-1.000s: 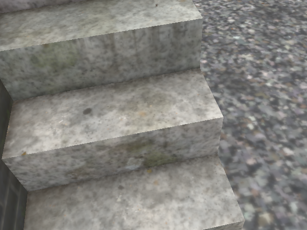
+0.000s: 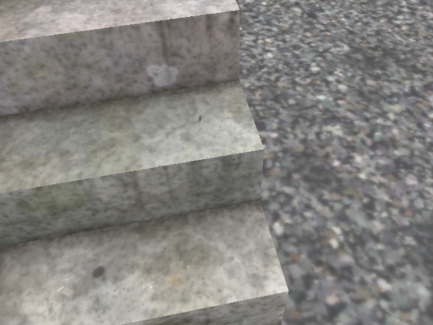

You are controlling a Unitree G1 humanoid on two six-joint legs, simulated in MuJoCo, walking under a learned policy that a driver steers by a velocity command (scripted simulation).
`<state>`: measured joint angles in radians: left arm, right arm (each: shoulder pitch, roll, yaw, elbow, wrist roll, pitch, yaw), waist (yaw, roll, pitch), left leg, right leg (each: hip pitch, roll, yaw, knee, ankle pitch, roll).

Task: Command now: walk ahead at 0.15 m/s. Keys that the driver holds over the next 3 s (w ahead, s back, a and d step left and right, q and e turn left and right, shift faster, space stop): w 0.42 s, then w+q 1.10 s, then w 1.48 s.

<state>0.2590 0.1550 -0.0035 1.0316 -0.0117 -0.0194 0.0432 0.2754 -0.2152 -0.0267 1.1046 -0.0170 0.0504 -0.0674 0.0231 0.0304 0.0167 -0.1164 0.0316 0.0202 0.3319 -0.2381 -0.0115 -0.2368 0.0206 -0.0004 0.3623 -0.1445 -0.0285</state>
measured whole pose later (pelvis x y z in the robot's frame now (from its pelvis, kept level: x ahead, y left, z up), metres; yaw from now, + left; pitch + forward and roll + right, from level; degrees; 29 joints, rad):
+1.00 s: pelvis +0.30 -0.09 +0.15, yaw +18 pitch +1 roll -1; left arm 0.07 0.28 0.01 0.57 0.00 -0.17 -0.06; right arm 0.43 -0.16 -0.01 0.88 0.00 -0.06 0.00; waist -0.01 0.04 -0.03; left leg -0.45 -0.03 -0.07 0.92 -0.44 0.20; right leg -0.78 -0.02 -0.03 1.44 -0.32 -0.05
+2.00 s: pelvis +0.13 -0.69 -0.34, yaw +48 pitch -11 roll +6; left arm 0.46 0.15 -0.06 0.88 0.02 0.06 0.00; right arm -0.02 -0.21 -0.01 0.62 -0.06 0.05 -0.09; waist 0.13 -0.03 0.05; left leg -0.85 0.00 0.11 2.16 -0.43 -0.04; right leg -0.78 0.02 0.20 1.31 -0.37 0.08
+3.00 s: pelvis -0.25 -1.00 -0.22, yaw +42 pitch +3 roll -2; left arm 0.20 0.26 0.04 0.76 -0.03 -0.01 0.00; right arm 0.43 -0.22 -0.04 0.82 -0.01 -0.03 -0.02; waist -0.05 -0.04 -0.11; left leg -0.30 0.05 0.05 0.63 -0.44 0.05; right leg -0.54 -0.05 -0.05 0.77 -0.33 -0.03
